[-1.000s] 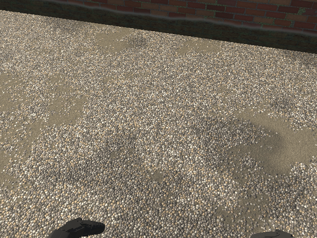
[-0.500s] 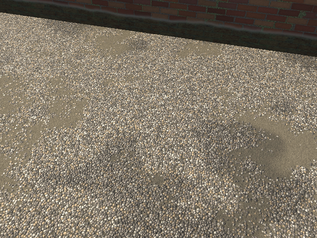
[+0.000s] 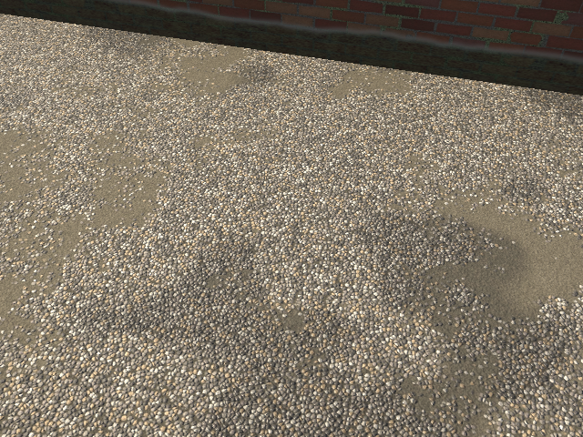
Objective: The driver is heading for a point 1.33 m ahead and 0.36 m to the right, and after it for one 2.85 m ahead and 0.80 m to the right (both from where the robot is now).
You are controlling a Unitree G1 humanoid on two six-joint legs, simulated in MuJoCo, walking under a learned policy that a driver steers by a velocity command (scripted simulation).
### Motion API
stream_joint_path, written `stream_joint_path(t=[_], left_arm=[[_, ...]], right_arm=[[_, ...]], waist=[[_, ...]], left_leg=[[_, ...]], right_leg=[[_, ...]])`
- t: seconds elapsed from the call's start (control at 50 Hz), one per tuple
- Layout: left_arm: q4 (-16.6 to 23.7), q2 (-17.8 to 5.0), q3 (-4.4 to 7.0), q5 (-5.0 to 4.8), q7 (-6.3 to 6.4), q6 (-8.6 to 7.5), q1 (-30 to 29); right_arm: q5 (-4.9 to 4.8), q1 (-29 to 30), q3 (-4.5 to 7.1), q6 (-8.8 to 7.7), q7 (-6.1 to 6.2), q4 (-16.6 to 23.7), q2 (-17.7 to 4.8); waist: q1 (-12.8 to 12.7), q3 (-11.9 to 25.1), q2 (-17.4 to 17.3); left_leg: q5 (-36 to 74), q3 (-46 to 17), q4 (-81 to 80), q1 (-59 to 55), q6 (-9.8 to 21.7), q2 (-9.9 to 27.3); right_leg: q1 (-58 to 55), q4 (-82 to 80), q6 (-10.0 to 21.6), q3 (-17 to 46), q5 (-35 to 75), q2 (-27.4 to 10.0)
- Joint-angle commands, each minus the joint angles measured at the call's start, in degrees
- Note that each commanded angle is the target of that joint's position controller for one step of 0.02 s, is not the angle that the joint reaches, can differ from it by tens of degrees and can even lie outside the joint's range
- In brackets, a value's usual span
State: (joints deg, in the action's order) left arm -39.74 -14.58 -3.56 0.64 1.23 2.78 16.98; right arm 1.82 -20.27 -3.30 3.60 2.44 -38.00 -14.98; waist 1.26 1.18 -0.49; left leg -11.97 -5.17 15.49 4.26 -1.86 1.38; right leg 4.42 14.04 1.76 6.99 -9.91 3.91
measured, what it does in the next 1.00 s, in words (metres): stands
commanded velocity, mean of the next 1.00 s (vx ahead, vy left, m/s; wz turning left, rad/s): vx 0.00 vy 0.00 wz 0.00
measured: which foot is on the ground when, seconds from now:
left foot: down 0.00-1.00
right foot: down 0.00-1.00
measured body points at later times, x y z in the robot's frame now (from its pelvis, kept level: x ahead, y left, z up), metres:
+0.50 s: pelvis +0.00 +0.00 +0.00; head +0.00 +0.00 +0.45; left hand +0.09 +0.25 -0.12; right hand +0.05 -0.25 -0.13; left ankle -0.04 +0.14 -0.75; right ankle -0.03 -0.11 -0.75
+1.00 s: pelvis +0.00 +0.00 +0.00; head +0.00 +0.00 +0.45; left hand +0.06 +0.25 -0.13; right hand +0.02 -0.24 -0.13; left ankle -0.04 +0.15 -0.75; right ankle -0.03 -0.11 -0.75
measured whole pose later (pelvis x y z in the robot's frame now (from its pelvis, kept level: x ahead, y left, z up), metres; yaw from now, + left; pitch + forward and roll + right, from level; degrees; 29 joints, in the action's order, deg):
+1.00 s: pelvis +0.00 +0.00 +0.00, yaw +0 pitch +0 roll -1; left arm -43.2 -13.4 -2.6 0.0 2.0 2.8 20.1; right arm 1.4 -23.6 -2.3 3.4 3.1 -43.7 -12.8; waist 1.1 0.2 -0.4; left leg -11.0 -5.4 14.3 3.6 -1.8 1.2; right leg 3.7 12.9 1.4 7.3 -9.0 3.6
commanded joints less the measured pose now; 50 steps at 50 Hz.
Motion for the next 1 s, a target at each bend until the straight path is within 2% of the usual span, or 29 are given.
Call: stream_joint_path(t=[0.02, 0.44, 1.0], left_arm=[[3.21, -5.98, 1.78, -0.03, 0.35, -0.65, 0.27], [1.06, -5.32, 2.15, -0.39, 0.67, -0.68, 2.44], [-0.84, -4.52, 2.42, -0.63, 1.0, -0.51, 5.72]], right_arm=[[-0.01, -1.42, 1.91, -0.67, 0.26, 2.99, -6.14], [-0.22, -4.23, 2.33, -0.44, 0.65, 0.05, -4.97], [-0.46, -7.42, 2.34, -0.65, 0.87, -3.74, -3.41]], waist=[[-0.11, -0.79, 0.05], [-0.04, -1.95, -0.09], [-0.19, -3.54, -0.14]], left_leg=[[9.66, -2.5, -2.03, 3.18, 2.42, 2.41], [10.66, -2.15, -2.61, 2.39, 2.26, 1.99], [8.75, -1.67, -3.15, 2.87, 2.13, 1.6]], right_leg=[[-2.4, -0.23, 3.09, 4.76, 16.04, -5.56], [-2.2, -0.69, 2.64, 4.14, 16.88, -5.27], [-1.67, -1.53, 2.18, 3.61, 15.17, -4.82]])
